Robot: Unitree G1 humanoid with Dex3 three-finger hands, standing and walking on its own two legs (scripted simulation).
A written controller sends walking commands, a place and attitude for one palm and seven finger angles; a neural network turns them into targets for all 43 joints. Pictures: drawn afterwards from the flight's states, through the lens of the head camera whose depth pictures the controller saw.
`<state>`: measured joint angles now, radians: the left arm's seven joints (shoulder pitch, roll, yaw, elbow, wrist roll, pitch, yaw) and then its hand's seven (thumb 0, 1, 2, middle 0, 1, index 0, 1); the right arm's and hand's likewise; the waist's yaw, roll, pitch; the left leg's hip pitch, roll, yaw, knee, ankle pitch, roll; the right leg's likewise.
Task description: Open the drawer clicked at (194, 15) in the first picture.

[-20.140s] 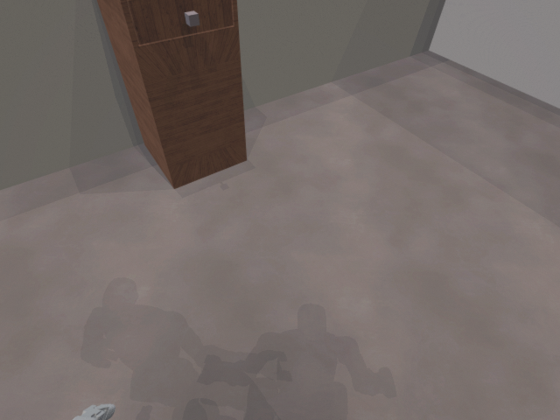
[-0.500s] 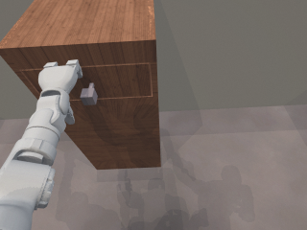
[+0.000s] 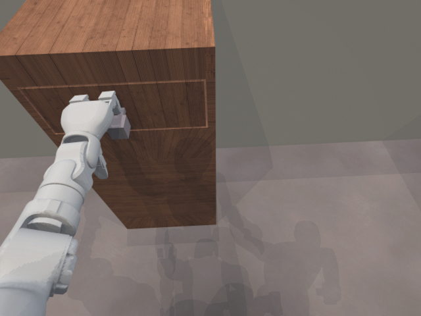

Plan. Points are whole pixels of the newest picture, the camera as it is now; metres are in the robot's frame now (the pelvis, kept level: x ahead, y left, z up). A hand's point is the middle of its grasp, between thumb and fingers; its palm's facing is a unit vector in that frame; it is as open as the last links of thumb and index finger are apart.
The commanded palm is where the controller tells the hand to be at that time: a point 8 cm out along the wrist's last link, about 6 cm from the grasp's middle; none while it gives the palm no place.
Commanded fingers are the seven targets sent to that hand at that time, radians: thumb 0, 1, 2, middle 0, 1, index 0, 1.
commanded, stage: lower the fingers behind the handle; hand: left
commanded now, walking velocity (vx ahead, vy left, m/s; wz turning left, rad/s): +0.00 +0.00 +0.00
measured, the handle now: (120, 121) +0.52 +0.21 +0.04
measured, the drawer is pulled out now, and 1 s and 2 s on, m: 0.00 0.00 0.00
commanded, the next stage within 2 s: close the thumb around the handle in 0.92 s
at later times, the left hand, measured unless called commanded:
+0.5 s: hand (114, 141) +0.47 +0.22 +0.03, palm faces -0.03 -0.02 -1.00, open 13.8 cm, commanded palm +0.45 +0.22 +0.08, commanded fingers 0.00 -0.50 0.30 -0.30 -1.20 -0.30 -1.20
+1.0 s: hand (114, 143) +0.47 +0.22 +0.03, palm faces -0.03 -0.02 -1.00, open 14.0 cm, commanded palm +0.44 +0.22 +0.08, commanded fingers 0.00 -0.50 0.30 -0.30 -1.20 -0.30 -1.20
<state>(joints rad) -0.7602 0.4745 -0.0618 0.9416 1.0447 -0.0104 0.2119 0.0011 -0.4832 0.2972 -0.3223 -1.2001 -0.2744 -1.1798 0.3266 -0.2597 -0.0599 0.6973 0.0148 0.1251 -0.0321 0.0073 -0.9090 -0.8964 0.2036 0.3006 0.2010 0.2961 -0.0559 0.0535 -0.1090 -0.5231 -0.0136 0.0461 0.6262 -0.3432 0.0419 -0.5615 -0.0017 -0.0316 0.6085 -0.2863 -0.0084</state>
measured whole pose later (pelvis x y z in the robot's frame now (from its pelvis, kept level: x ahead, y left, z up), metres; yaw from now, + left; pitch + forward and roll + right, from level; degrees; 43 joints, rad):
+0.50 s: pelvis +0.00 +0.00 -0.01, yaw -1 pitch +17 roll -1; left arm -0.80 0.45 -0.04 1.03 1.09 -0.04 0.32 0.00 -0.48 0.30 -0.32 -1.20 -0.32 -1.20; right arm 0.34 -0.25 -0.06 0.72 0.00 0.10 -0.02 0.01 -0.91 -0.90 0.20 0.30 0.20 0.30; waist -0.09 0.05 -0.13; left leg -0.63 -0.01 0.05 0.71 -0.37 0.04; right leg -0.66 0.00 -0.03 0.67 -0.31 -0.01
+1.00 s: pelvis +0.00 +0.00 -0.01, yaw -1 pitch +17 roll -1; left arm -0.75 0.45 -0.03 0.99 1.09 -0.05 0.31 0.00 -0.48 0.30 -0.32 -1.20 -0.29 -1.19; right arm 0.34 -0.26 -0.07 0.70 0.00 0.10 -0.02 0.01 -0.91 -0.90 0.20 0.30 0.20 0.30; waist -0.08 0.05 -0.14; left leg -0.62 0.00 0.05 0.71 -0.38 0.04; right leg -0.66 0.01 -0.02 0.68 -0.31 -0.01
